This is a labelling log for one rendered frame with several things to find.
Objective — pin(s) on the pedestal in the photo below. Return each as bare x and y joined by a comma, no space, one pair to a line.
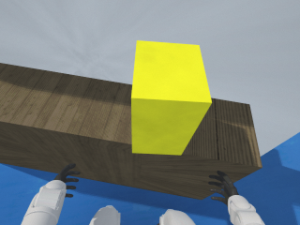
51,119

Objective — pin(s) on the robot right forearm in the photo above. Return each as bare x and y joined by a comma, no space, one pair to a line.
242,212

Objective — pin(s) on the left robot hand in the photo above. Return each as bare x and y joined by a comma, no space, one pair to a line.
62,176

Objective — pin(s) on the right robot hand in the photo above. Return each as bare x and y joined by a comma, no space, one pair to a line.
226,184

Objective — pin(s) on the right robot thigh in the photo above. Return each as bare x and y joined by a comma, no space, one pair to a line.
175,217

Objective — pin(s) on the robot thigh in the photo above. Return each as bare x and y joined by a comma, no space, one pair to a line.
175,217
106,216

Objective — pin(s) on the carton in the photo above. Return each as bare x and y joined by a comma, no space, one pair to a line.
169,98

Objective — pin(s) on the left robot thigh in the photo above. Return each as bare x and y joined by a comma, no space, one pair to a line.
106,216

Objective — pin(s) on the robot left forearm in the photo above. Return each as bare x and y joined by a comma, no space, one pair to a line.
46,206

